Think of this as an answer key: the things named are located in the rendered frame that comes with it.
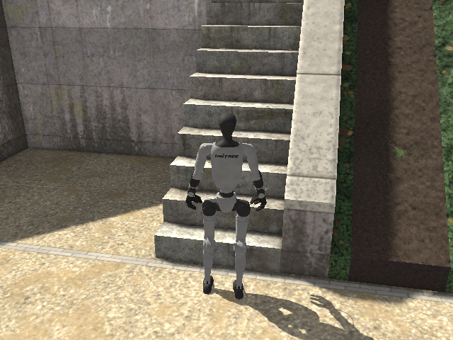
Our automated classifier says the left robot shin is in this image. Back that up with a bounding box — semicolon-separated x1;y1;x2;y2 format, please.
203;239;214;284

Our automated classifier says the robot right forearm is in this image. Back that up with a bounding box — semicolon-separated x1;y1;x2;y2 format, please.
253;170;265;198

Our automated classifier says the right robot upper arm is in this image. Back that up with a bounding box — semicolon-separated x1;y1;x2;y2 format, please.
242;143;260;181

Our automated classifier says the robot left forearm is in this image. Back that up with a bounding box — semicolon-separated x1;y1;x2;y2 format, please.
187;170;200;197

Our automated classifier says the left robot upper arm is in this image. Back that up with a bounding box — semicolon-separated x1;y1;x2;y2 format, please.
192;143;212;180

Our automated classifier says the robot right hand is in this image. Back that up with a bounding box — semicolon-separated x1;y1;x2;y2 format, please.
250;196;267;211

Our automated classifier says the left robot thigh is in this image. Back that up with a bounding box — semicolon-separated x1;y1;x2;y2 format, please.
202;198;217;252

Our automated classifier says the robot left hand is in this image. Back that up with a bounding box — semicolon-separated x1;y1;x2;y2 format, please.
185;195;202;210

